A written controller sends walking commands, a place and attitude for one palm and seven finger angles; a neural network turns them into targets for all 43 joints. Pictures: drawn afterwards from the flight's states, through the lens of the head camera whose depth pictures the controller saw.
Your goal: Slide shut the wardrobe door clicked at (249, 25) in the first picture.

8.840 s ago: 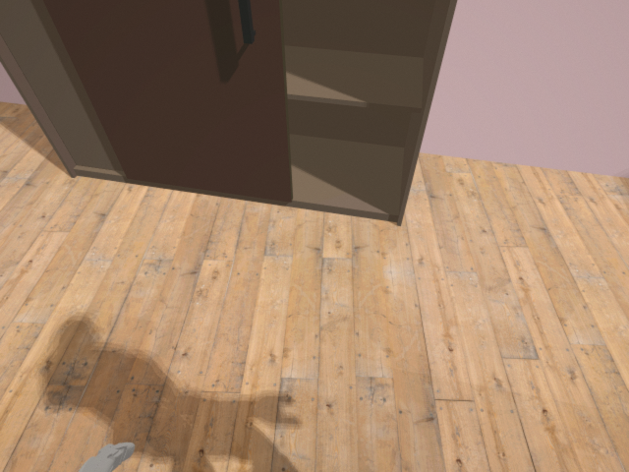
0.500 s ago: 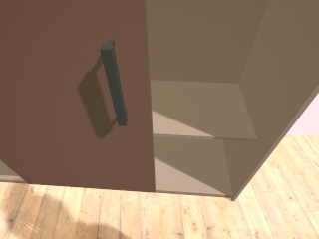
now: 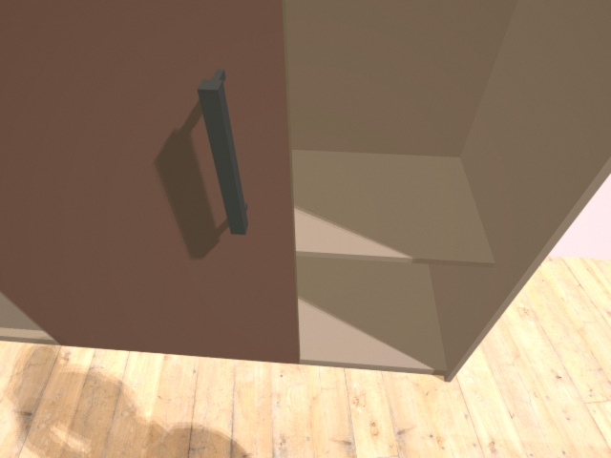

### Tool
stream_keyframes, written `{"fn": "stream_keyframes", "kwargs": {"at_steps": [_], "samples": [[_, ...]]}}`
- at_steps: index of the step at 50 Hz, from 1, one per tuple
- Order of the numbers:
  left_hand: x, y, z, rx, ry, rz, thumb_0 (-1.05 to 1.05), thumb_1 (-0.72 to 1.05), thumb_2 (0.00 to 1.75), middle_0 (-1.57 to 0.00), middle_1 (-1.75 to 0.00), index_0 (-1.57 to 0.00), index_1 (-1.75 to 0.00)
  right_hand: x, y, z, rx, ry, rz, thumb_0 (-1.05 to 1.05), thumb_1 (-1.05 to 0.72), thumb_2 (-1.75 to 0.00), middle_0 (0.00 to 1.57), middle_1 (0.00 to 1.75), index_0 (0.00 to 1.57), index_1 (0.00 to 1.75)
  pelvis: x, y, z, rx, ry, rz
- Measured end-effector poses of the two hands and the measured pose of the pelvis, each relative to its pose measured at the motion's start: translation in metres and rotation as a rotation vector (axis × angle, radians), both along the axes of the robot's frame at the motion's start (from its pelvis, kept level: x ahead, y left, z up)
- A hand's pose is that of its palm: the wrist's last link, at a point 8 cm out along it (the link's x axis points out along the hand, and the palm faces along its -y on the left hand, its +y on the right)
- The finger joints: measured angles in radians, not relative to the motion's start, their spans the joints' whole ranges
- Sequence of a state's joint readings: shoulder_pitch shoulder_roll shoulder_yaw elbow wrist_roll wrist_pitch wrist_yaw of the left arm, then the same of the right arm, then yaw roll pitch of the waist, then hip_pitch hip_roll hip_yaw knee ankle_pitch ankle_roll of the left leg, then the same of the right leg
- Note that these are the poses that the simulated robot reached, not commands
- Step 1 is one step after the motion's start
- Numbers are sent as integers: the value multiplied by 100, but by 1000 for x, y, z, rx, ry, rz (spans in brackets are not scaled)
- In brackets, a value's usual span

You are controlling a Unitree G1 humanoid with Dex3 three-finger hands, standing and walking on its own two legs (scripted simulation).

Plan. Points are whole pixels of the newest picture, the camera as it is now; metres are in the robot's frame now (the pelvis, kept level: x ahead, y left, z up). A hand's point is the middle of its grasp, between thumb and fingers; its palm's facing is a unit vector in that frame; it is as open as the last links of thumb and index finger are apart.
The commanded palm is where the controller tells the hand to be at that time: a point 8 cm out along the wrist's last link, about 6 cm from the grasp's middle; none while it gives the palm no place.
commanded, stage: look again from close up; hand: left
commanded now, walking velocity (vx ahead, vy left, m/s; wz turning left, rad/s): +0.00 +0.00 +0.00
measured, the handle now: (230, 160) +0.51 +0.16 +0.12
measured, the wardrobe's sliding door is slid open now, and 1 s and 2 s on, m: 0.48 0.48 0.48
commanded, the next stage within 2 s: raise the hand with hooked fingers in 0.22 s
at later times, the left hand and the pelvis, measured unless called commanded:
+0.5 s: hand (146, 457) +0.13 +0.21 -0.04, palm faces +0.23 -0.94 -0.24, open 7.4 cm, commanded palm +0.09 +0.23 -0.05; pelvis -0.02 +0.01 -0.01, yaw +1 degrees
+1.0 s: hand (125, 437) +0.14 +0.21 +0.02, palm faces -0.03 -0.99 -0.10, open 10.2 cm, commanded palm +0.12 +0.28 +0.01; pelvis -0.07 +0.03 -0.07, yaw +3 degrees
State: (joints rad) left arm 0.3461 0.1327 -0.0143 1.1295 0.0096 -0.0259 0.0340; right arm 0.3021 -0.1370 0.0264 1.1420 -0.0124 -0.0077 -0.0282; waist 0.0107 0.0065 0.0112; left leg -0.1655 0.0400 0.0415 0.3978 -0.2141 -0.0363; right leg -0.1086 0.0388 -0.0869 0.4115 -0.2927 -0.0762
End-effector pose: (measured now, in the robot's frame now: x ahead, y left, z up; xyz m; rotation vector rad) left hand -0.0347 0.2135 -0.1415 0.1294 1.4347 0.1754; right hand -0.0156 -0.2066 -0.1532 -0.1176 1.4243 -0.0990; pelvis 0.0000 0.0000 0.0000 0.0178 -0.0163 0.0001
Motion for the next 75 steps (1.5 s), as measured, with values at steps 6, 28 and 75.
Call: {"fn": "stream_keyframes", "kwargs": {"at_steps": [6, 28, 75], "samples": [[-5, -2, 0, -5, 7, 6, 0, 91, 90, -20, -30, -20, -30, -3, 1, 0, 2, 5, 1, 0, -91, -89, 20, 30, 20, 30, -1, 0, 0, 0, 3, 2], [191, 21, 168, 85, -1226, -102, 5, 87, 85, -20, -37, -20, -37, 106, -42, 33, -147, -713, -8, 1, -92, -89, 20, 30, 20, 30, -29, 16, -18, 0, 62, 24], [204, 121, 205, -53, -1426, -224, 0, -28, 39, -28, -106, -28, -106, 129, 11, 66, -167, -828, 108, 1, -91, -89, 20, 30, 20, 30, -46, 50, -28, -51, 73, 21]]}}
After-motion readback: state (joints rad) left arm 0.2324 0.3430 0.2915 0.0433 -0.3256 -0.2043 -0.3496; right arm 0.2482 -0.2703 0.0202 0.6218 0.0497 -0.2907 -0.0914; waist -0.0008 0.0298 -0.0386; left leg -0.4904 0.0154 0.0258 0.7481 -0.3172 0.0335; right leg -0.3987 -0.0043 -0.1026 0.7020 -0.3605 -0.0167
